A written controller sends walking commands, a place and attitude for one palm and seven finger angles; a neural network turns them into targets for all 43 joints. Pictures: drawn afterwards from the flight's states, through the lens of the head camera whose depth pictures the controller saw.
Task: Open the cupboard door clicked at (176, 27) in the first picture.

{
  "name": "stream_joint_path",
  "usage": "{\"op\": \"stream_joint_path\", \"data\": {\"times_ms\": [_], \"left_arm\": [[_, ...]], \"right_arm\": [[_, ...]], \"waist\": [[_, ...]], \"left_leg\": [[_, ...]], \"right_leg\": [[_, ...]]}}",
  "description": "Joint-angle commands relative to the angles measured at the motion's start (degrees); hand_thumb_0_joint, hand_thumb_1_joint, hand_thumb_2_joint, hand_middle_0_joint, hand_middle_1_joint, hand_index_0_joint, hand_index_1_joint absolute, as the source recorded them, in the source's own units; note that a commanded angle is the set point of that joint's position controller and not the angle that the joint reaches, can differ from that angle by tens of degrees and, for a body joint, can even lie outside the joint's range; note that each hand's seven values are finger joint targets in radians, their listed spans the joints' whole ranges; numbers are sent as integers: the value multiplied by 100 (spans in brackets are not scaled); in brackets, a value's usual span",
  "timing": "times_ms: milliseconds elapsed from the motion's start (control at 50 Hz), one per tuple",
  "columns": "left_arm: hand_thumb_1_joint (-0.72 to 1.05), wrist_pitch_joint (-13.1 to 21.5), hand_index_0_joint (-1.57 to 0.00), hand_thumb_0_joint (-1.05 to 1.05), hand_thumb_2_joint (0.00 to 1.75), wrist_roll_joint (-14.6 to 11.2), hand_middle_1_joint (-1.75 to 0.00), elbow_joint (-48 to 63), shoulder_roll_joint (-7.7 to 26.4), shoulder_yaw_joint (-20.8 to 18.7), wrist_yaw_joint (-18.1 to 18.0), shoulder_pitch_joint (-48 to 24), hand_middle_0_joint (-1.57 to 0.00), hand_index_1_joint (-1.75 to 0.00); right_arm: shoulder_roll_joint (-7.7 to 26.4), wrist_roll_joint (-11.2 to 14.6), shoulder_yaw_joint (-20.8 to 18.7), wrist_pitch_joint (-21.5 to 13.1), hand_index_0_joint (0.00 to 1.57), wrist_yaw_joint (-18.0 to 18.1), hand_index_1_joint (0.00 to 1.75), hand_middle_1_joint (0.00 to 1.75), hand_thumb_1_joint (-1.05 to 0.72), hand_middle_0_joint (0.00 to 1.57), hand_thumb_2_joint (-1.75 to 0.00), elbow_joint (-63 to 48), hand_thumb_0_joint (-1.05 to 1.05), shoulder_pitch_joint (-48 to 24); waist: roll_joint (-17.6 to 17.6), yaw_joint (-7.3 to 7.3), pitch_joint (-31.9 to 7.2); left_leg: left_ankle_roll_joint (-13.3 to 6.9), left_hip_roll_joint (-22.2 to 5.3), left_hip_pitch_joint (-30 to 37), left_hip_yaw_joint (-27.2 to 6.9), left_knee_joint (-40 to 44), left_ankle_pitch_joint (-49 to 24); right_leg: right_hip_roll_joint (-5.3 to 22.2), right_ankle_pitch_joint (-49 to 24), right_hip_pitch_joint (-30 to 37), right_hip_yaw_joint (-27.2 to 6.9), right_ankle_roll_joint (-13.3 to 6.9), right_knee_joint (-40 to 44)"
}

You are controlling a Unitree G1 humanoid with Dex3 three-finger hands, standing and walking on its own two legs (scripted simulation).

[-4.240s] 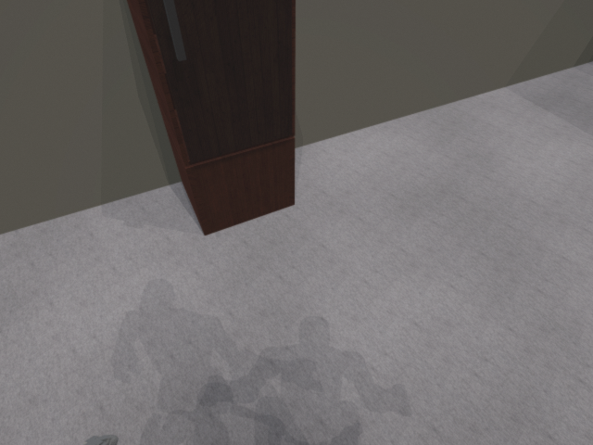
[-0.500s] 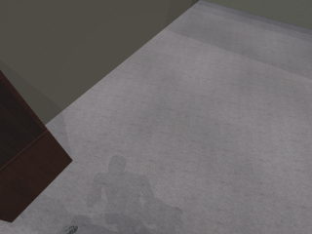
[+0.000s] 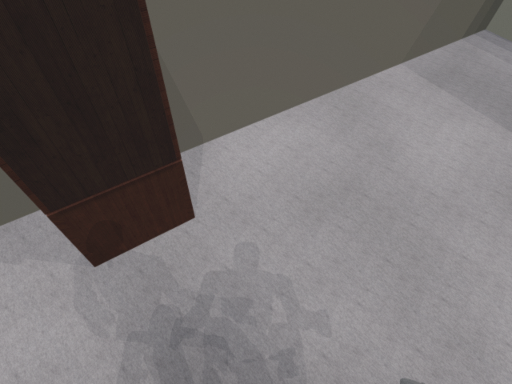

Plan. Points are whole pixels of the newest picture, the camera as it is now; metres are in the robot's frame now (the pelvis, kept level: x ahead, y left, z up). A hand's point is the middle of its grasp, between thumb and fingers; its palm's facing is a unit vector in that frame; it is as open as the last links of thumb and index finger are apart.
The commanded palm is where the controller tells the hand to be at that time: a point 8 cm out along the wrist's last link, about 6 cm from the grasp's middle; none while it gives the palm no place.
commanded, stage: turn to face it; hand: left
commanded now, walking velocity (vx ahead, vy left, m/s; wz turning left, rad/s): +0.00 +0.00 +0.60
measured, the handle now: out of the picture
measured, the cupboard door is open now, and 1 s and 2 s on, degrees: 0 0 0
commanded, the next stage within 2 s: take the last steps up to it in 1.02 s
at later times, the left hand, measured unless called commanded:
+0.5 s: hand out of the picture +0.06 +0.20 -0.13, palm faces +0.29 -0.91 -0.30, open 7.4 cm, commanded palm none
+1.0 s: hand out of the picture -0.13 +0.22 -0.17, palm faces +0.54 -0.80 -0.25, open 7.4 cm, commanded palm none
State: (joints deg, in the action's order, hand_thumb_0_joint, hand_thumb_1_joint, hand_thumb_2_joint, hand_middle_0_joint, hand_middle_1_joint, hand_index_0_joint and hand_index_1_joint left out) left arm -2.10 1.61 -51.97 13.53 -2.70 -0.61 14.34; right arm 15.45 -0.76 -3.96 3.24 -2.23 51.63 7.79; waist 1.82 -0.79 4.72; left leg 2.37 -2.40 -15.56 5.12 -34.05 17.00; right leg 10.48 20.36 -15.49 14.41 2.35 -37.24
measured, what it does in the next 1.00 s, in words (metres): steps on the spot, turning left: right foot, then left foot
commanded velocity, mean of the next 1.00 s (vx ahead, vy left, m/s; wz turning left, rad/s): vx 0.00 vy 0.00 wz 0.47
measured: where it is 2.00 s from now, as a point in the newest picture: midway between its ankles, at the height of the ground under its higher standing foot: outside the picture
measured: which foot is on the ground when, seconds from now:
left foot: down 0.00-0.40, up 0.42-0.80, down 0.82-1.00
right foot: down 0.00-0.00, up 0.02-0.38, down 0.40-0.82, up 0.84-1.00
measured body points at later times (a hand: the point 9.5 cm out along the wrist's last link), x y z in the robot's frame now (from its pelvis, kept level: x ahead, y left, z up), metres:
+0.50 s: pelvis +0.00 -0.03 +0.01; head +0.03 -0.05 +0.45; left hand +0.04 +0.25 -0.10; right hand +0.14 -0.26 -0.15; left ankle -0.04 +0.10 -0.67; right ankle +0.04 -0.13 -0.73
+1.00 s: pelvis -0.04 +0.02 +0.01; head -0.03 +0.06 +0.46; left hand -0.16 +0.26 -0.15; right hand +0.18 -0.14 -0.11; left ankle -0.07 +0.09 -0.72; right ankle +0.02 -0.13 -0.65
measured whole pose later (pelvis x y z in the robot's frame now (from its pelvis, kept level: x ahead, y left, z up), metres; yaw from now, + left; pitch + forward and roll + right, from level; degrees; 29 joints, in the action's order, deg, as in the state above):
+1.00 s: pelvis -0.04 +0.02 +0.01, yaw +31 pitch -1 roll -1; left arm -4.3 1.3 -56.8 16.1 -3.9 -0.9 14.5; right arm 11.2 -0.8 -1.6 1.0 -0.1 53.5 7.8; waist 2.9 -1.9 4.6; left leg -3.3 0.4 -12.5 3.9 -28.1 14.6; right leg 6.1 24.1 -25.5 3.2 4.6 -61.9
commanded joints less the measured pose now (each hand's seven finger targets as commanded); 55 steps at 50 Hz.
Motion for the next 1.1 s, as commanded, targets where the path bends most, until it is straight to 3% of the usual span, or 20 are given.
{"op": "stream_joint_path", "data": {"times_ms": [0, 20, 100, 240, 340, 360, 380, 400, 440, 480, 540, 700, 760, 780, 800, 820, 840, 880, 920, 1080], "left_arm": [[90, 24, -20, 0, 90, -41, -30, 790, 707, -200, -41, -482, -20, -30], [90, 24, -20, 0, 90, -68, -30, 742, 586, -233, -63, -671, -20, -30], [90, 46, -20, 0, 90, -84, -30, 449, 650, -260, 22, -367, -20, -30], [90, 34, -20, 0, 90, -114, -30, 613, 601, -219, -18, -600, -20, -30], [90, 154, -20, 0, 90, -147, -30, 591, 666, -223, -66, -50, -20, -30], [90, 221, -20, 0, 90, -121, -30, 568, 854, -270, -91, 157, -20, -30], [90, 281, -20, 0, 90, -19, -30, 568, 1421, -379, -152, 270, -20, -30], [90, 230, -20, 0, 90, -32, -30, 658, 1600, -355, -134, 231, -20, -30], [90, 210, -20, 0, 90, -56, -30, 768, 1179, -305, -165, -292, -20, -30], [90, 247, -20, 0, 90, -45, -30, 821, 852, -179, -135, -609, -20, -30], [90, 256, -20, 0, 90, -26, -30, 714, 835, -180, -155, -372, -20, -30], [90, 203, -20, 0, 90, 30, -30, 330, 1204, -301, -125, 250, -20, -30], [90, 156, -20, 0, 90, -27, -30, 222, 1182, -322, -111, 124, -20, -30], [90, 122, -20, 0, 90, -83, -30, 245, 1020, -301, -89, 121, -20, -30], [90, 88, -20, 0, 90, -117, -30, 431, 638, -220, -39, 146, -20, -30], [90, 26, -20, 0, 90, -50, -30, 533, 561, -121, -77, -201, -20, -30], [90, -28, -20, 0, 90, -55, -30, 473, 575, -138, -120, -403, -20, -30], [90, -20, -20, 0, 90, -64, -30, 205, 608, -184, -49, -361, -20, -30], [90, -17, -20, 0, 90, -63, -30, -7, 584, -179, -19, -35, -20, -30], [90, -25, -20, 0, 90, -76, -30, -38, 465, -128, -64, -200, -20, -30]], "right_arm": [[1575, -3, -387, -219, 20, 146, 30, 30, -90, 20, -90, -98, 0, 1220], [1437, -21, -360, -244, 20, 224, 30, 30, -90, 20, -90, -84, 0, 1085], [979, -38, -199, -295, 20, 274, 30, 30, -90, 20, -90, -319, 0, 174], [1059, -55, -259, -212, 20, 231, 30, 30, -90, 20, -90, -281, 0, 253], [1004, -23, -302, -169, 20, 210, 30, 30, -90, 20, -90, -412, 0, -42], [833, 14, -290, -181, 20, 192, 30, 30, -90, 20, -90, -452, 0, 3], [398, 56, -216, -195, 20, 160, 30, 30, -90, 20, -90, -543, 0, 189], [471, -9, -251, -170, 20, 164, 30, 30, -90, 20, -90, -642, 0, 142], [572, -43, -312, -29, 20, 118, 30, 30, -90, 20, -90, -480, 0, 82], [458, -71, -258, 9, 20, 31, 30, 30, -90, 20, -90, -281, 0, 214], [387, -45, -229, 47, 20, 8, 30, 30, -90, 20, -90, -235, 0, 163], [199, 29, -42, -73, 20, 56, 30, 30, -90, 20, -90, -325, 0, -286], [308, 16, -37, -163, 20, 98, 30, 30, -90, 20, -90, -181, 0, 218], [592, -4, -108, -224, 20, 101, 30, 30, -90, 20, -90, -112, 0, 510], [1224, -54, -244, -261, 20, 127, 30, 30, -90, 20, -90, -117, 0, 701], [1398, -29, -270, -223, 20, 181, 30, 30, -90, 20, -90, -8, 0, 922], [1266, -37, -239, -239, 20, 255, 30, 30, -90, 20, -90, 23, 0, 854], [867, -43, -103, -248, 20, 315, 30, 30, -90, 20, -90, -67, 0, 294], [708, -13, -34, -304, 20, 329, 30, 30, -90, 20, -90, -84, 0, 148], [604, -13, -54, -305, 20, 350, 30, 30, -90, 20, -90, 139, 0, 544]], "waist": [[-1480, 667, -1247], [-1674, 617, -1123], [-1044, 196, -773], [-1057, 275, -666], [-996, -46, -821], [-499, -147, -932], [1179, -161, -1062], [1334, -165, -951], [968, 39, -434], [689, 214, -173], [871, 107, -227], [1120, -227, -678], [833, 76, -821], [64, 258, -1015], [-1674, 346, -1020], [-1793, 509, -948], [-1714, 482, -823], [-1204, 233, -361], [-1020, 79, -465], [-848, 206, -589]], "left_leg": [[-1503, -2298, 1851, -2513, 1180, -3830], [-1466, -1985, 1615, -2434, 1167, -3569], [-1109, -1132, 1071, -1581, 1180, -3430], [-1207, -1016, 717, -2152, 1273, -2575], [-924, -662, -16, -2416, 632, -2597], [-630, -363, -552, -2242, 154, -1876], [-128, 465, -1678, -1182, -1153, 214], [-18, 571, -1807, -895, -2333, 1771], [-35, 236, -1725, -1020, -3520, 1221], [84, 120, -1683, -771, -3750, 523], [174, 48, -1557, -550, -3387, 454], [87, 115, -793, 9, -1072, 991], [-26, 132, 364, 157, 590, -149], [-166, -218, 1245, -224, 1215, -1012], [-839, -1710, 1932, -2129, 1375, -2834], [-1350, -2192, 1498, -2369, 1543, -3264], [-1379, -2020, 1124, -2295, 1567, -2981], [-1208, -1486, 707, -1740, 1639, -2534], [-1064, -1174, 882, -1349, 1636, -2860], [-1250, -1205, 1303, -1620, 1695, -2809]], "right_leg": [[-218, 1779, -1980, -1008, 258, -2575], [-243, 1458, -2131, -1239, 262, -2848], [-359, 443, -1743, -1322, 342, -2672], [-668, 483, -1084, -1329, 327, -1329], [-904, -450, 439, -1242, 220, 773], [-524, -926, 1204, -1549, 135, 1570], [1068, -1447, 1995, -3103, -385, 2072], [1892, -1826, 1335, -3436, -961, 2079], [1427, -996, 382, -2953, -962, 2223], [825, -1418, 247, -1887, -750, 1986], [818, -1551, 446, -1479, -767, 1991], [1067, -3190, 1187, -1186, -963, 1395], [913, -2942, 712, -789, -535, 692], [662, -2260, 81, -529, -225, -61], [-116, 538, -1451, -307, 224, -1216], [-277, 1754, -1572, -833, 213, -2038], [-260, 1558, -1557, -1236, 174, -2440], [-247, 695, -1571, -1370, 185, -2756], [-324, 263, -1433, -1301, 227, -2759], [-457, 338, -1275, -1329, 298, -1847]]}}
